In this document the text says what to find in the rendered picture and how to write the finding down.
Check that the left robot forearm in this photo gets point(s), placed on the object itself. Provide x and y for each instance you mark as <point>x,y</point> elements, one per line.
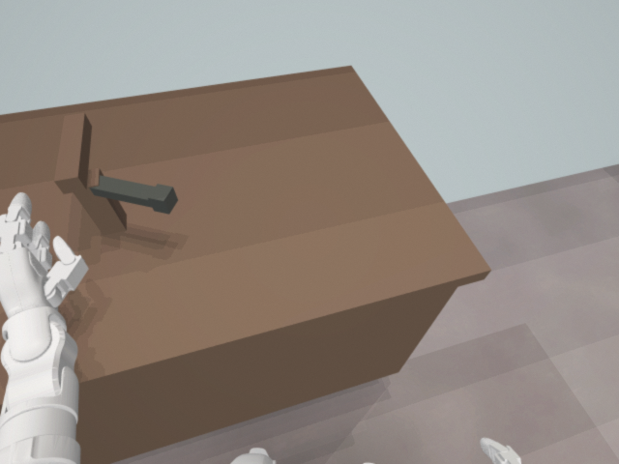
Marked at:
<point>40,408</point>

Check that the counter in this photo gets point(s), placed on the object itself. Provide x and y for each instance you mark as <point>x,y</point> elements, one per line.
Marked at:
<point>308,251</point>

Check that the tap lever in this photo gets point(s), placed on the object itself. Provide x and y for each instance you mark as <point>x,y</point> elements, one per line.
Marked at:
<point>161,198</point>

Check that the right robot hand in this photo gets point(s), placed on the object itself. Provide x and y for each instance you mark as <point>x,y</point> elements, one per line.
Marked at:
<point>498,453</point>

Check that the robot left shin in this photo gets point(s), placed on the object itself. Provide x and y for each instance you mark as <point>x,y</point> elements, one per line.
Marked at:
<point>259,450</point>

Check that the left robot hand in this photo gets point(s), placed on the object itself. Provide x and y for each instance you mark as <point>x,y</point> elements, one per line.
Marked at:
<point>25,260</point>

